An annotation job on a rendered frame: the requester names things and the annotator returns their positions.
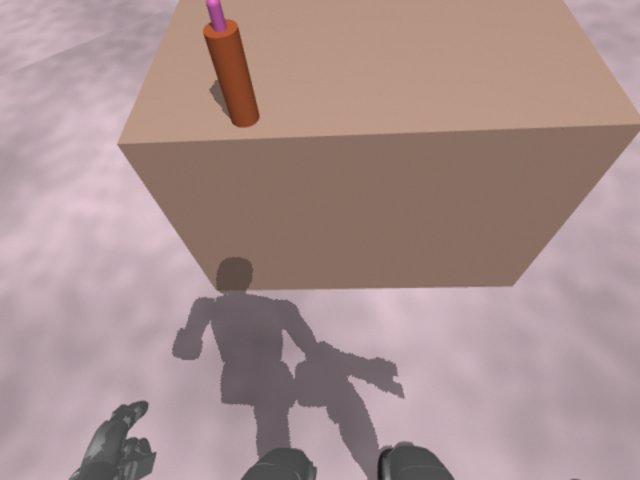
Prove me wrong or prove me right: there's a bottle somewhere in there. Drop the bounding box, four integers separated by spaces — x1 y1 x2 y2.
203 0 260 128

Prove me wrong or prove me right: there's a left robot hand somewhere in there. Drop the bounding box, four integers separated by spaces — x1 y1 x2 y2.
81 401 157 480

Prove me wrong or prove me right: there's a left robot arm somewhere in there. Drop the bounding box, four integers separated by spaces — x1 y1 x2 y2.
69 461 120 480

